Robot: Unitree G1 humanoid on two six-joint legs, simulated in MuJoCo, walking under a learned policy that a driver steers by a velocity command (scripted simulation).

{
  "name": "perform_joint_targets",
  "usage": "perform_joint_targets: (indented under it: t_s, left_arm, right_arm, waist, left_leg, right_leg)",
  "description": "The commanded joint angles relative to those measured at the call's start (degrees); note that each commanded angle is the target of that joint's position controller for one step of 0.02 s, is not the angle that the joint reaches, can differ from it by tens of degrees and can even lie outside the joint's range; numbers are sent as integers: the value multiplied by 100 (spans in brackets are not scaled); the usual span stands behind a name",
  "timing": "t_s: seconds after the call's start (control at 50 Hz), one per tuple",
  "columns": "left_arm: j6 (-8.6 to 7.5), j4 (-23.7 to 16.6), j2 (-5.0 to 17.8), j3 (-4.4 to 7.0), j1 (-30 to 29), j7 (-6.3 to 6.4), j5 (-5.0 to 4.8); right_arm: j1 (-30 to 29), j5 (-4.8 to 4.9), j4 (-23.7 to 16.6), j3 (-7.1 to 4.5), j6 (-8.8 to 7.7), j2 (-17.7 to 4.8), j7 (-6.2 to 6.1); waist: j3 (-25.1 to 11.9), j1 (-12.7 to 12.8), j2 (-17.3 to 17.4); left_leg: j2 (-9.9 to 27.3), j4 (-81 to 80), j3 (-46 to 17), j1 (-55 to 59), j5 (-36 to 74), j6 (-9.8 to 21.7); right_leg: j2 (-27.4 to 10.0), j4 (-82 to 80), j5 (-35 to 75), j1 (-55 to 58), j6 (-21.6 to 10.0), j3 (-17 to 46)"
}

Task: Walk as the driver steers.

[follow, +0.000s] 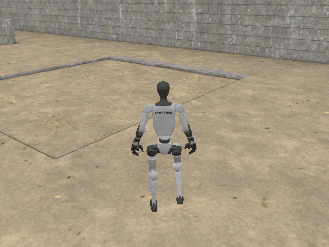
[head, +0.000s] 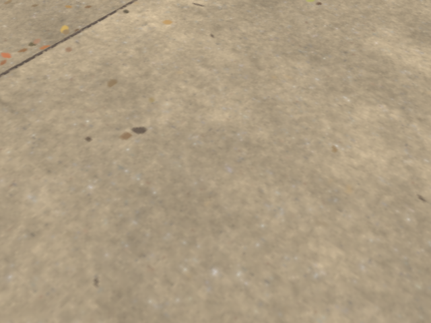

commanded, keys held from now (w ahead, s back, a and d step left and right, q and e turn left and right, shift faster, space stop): w+e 1.00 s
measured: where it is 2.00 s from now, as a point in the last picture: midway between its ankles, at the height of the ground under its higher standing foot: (359, 202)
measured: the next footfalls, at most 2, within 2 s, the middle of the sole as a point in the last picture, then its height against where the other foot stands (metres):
right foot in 0.32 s outside the picture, level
left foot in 0.80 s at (235, 268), level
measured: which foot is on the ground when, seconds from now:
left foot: down 0.00-0.32, up 0.34-0.78, down 0.80-1.00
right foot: up 0.00-0.30, down 0.32-0.80, up 0.82-1.00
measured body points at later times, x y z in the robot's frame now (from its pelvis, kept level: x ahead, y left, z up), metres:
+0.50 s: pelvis +0.27 -0.09 +0.00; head +0.30 -0.11 +0.44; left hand +0.44 +0.16 -0.10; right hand +0.34 -0.39 -0.11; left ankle +0.31 +0.09 -0.66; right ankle +0.28 -0.15 -0.74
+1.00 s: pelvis +0.55 -0.13 +0.00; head +0.57 -0.14 +0.45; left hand +0.81 +0.04 -0.11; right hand +0.49 -0.42 -0.11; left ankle +0.62 -0.05 -0.74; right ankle +0.45 -0.23 -0.66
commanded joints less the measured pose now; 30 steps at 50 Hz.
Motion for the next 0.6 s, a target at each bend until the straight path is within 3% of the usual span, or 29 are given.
perform_joint_targets:
  t_s: [0.02,0.12,0.18,0.22,0.26,0.28,0.3,0.32,0.34,0.36,0.38,0.4,0.42,0.46,0.5,0.54,0.6]
  left_arm:
    - [62,-442,170,68,89,1,38]
    - [-17,-738,5,-15,-748,-185,59]
    - [-9,-983,18,-30,-1232,-282,59]
    - [8,-1128,100,-2,-1379,-332,66]
    - [41,-1180,276,91,-1170,-349,84]
    - [65,-1102,438,189,-719,-337,78]
    - [83,-882,689,353,144,-290,57]
    - [146,-630,1146,560,1111,-175,31]
    - [98,-696,1793,622,822,-136,-19]
    - [-28,-934,1341,468,926,-193,34]
    - [-131,-864,1004,363,740,-223,87]
    - [-185,-871,875,318,450,-221,81]
    - [-194,-930,701,265,56,-205,100]
    - [-208,-1076,547,196,-245,-156,190]
    - [-235,-1040,634,217,-156,-93,137]
    - [-228,-969,767,258,21,-6,113]
    - [-175,-870,789,270,237,65,84]
  right_arm:
    - [-314,-19,-245,-190,-151,-734,-45]
    - [-133,19,-103,-261,-61,-994,-127]
    - [140,105,21,-319,42,-1147,-138]
    - [217,176,79,-361,134,-1240,-137]
    - [144,237,61,-416,215,-1403,-157]
    - [89,268,41,-437,262,-1465,-166]
    - [-2,291,12,-413,300,-1415,-172]
    - [110,154,-61,-314,272,-1171,-187]
    - [613,-88,-402,-45,138,-299,-125]
    - [117,115,-442,-84,-80,-747,-47]
    - [-434,335,-619,-165,-190,-1044,-1]
    - [-510,278,-629,-131,-257,-963,-27]
    - [-478,121,-552,-152,-269,-965,-74]
    - [-287,46,-503,-203,-144,-1002,-68]
    - [-317,-20,-529,-173,-34,-831,-73]
    - [-710,-42,-661,-120,13,-691,-87]
    - [-1322,-3,-824,-41,-9,-528,-39]
  waist:
    - [-4,139,781]
    - [186,-149,566]
    - [337,-309,502]
    - [365,-281,536]
    - [103,-46,705]
    - [-201,242,762]
    - [-645,745,656]
    - [-1168,1122,131]
    - [-1503,337,-1454]
    - [-2264,739,-697]
    - [-1435,799,-356]
    - [-943,568,21]
    - [-656,322,218]
    - [-549,45,73]
    - [-467,5,153]
    - [-286,102,157]
    - [-147,342,-45]
  left_leg:
    - [1603,-1388,-939,295,912,926]
    - [1473,-1436,-20,581,1253,799]
    - [1648,-1319,185,1113,1367,731]
    - [1764,-1045,299,1522,1842,635]
    - [1767,-341,477,1747,3563,510]
    - [1701,397,576,1729,4405,438]
    - [1489,1561,748,1354,4585,272]
    - [1246,3277,759,23,3088,-3]
    - [28,5275,279,-2560,-2178,-372]
    - [-78,5905,-1124,-3145,-2498,-285]
    - [184,5822,-1152,-3625,-1910,-145]
    - [439,5339,-1135,-3460,-1391,-55]
    - [621,4824,-1147,-3072,-1067,-81]
    - [741,4336,-1184,-2433,-729,-168]
    - [682,3852,-1061,-2321,-494,-361]
    - [574,3093,-1001,-2431,116,-530]
    - [318,1764,-971,-2107,1230,-596]
  right_leg:
    - [-365,-276,616,-640,104,302]
    - [-250,-1952,1871,-501,42,-120]
    - [-189,-2493,1773,-604,-95,-315]
    - [-95,-2692,1388,-631,-247,-450]
    - [230,-2744,807,-94,-471,-753]
    - [475,-2773,585,536,-615,-919]
    - [769,-3111,855,1741,-811,-1016]
    - [433,-3224,947,3502,-1099,-184]
    - [-1001,-3883,-90,5128,-2127,3126]
    - [-1439,-4763,-946,5411,-2378,4549]
    - [-1333,-4912,-581,4929,-2061,3804]
    - [-1083,-4861,2,4138,-1857,3083]
    - [-853,-4856,709,3395,-1696,2516]
    - [-614,-5052,1575,2633,-1641,2030]
    - [-501,-5150,2152,2275,-1685,1671]
    - [-342,-5200,2222,2084,-1605,1392]
    - [-47,-5137,1679,1855,-1314,1135]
